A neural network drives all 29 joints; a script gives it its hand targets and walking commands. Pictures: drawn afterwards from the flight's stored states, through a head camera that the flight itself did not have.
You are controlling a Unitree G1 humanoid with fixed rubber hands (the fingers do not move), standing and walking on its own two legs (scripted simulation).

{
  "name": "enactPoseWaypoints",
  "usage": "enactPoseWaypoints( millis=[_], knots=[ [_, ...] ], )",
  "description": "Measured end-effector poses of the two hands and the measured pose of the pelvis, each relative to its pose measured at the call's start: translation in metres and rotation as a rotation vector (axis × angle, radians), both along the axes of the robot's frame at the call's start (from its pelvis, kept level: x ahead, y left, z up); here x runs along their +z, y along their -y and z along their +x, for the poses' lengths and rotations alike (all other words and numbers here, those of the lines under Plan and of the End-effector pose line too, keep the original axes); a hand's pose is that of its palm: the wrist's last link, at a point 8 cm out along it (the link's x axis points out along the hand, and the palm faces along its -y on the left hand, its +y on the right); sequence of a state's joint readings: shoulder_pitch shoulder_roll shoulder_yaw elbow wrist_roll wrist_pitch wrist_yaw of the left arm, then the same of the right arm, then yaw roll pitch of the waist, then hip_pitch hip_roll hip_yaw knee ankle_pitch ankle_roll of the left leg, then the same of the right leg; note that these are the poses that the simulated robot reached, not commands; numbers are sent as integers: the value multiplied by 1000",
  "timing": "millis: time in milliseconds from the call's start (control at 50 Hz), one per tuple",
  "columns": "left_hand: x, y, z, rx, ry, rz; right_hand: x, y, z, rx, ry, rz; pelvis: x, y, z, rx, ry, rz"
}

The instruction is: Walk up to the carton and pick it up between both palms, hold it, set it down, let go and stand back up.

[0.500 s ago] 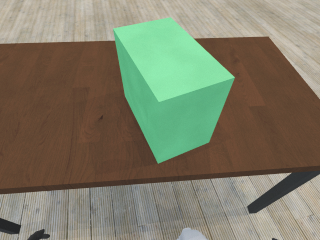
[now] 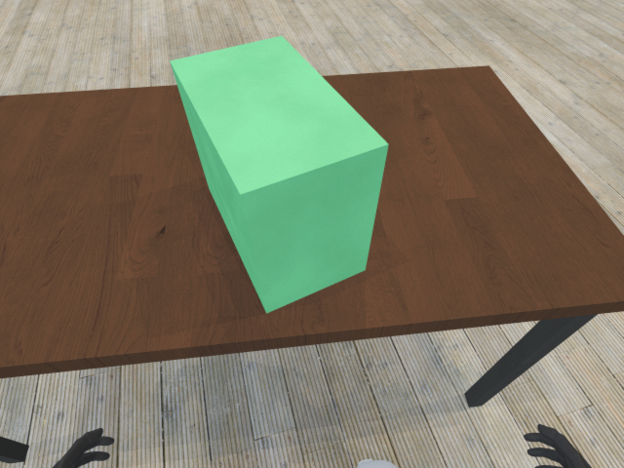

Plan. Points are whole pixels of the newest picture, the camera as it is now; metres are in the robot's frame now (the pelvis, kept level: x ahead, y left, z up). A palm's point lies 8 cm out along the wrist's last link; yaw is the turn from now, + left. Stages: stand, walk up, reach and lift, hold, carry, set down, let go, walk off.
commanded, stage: walk up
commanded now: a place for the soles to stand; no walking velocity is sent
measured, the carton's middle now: (274, 172) +0.51 +0.05 +0.09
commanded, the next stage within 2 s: reach and lift in 1.74 s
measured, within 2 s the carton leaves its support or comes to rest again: neither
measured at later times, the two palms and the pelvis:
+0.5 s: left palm out of the picture +0.11 +0.30 -0.06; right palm out of the picture +0.08 -0.32 -0.08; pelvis -0.02 +0.00 +0.00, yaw +0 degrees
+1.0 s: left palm out of the picture +0.10 +0.31 -0.06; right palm out of the picture +0.08 -0.32 -0.08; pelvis -0.03 +0.00 +0.00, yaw +0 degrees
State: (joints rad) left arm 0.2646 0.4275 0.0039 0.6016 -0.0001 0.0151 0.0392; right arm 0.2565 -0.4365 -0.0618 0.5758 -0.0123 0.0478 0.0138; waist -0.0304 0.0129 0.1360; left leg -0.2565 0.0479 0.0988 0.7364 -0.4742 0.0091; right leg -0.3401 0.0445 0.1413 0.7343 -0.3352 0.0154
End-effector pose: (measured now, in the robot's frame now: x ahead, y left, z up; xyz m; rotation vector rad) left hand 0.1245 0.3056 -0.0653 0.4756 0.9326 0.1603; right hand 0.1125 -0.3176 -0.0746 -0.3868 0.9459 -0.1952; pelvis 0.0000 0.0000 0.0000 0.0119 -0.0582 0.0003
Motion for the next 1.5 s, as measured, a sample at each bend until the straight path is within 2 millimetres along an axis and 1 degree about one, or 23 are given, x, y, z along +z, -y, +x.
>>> enactPoseWaypoints(
  millis=[80, 200, 360, 600, 780, 940, 1040, 1120, 1180, 1260, 1300, 1400, 1500],
  knots=[
    [2, 2, -7, -3, 10, 0, -1, 3, -11, -6, -5, 2, 1, 2, -8, 0, 6, 3],
    [5, 8, -15, -5, 23, 3, -3, 5, -21, -6, -1, 24, 1, 7, -17, -1, 18, 9],
    [6, 8, -19, -10, 23, -4, -4, 7, -30, -14, -19, 22, 2, 6, -21, -2, 20, 6],
    [3, 3, -12, -11, 11, -14, -2, 1, -25, -18, -36, 16, 3, 1, -14, -3, 8, -3],
    [3, 3, -12, -11, 12, -14, -1, 1, -22, -17, -30, 17, 3, 1, -14, -3, 8, -4],
    [7, 4, -19, -12, 28, 1, -3, 7, -27, -13, -13, 17, 1, 5, -22, -2, 24, 5],
    [9, -7, -28, -1, 34, 4, -1, 3, -31, 2, -15, -1, 1, -5, -28, 9, 31, 8],
    [8, -12, -30, 1, 38, 1, 2, -3, -33, -2, -11, 0, 2, -9, -31, 7, 34, -1],
    [9, -11, -30, 5, 41, 2, 3, -4, -33, -7, -6, 10, 3, -5, -31, -1, 33, -5],
    [9, -5, -31, 5, 45, 8, -2, -1, -28, -4, 13, 27, 1, 1, -32, -7, 41, -5],
    [11, -3, -31, -3, 46, 9, -2, -1, -29, -3, 13, 30, 2, 1, -33, -6, 39, -5],
    [12, -7, -34, -5, 44, 8, 0, -2, -31, 1, 7, 20, 3, -3, -35, -2, 34, -5],
    [13, -4, -35, -7, 46, 11, 0, -1, -32, 0, 11, 27, 3, 0, -37, -3, 36, -3]
  ],
)
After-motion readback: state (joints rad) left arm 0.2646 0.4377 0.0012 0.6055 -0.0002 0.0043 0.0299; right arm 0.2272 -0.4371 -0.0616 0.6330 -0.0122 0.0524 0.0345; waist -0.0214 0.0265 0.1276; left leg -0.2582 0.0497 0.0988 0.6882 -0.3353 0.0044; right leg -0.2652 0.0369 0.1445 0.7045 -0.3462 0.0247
